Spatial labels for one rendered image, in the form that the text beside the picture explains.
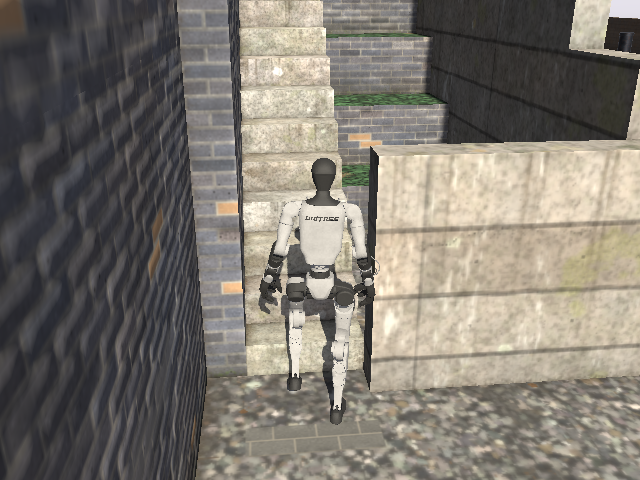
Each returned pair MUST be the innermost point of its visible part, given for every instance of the stairs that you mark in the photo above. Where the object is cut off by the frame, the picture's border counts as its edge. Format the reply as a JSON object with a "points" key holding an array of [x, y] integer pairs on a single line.
{"points": [[287, 107]]}

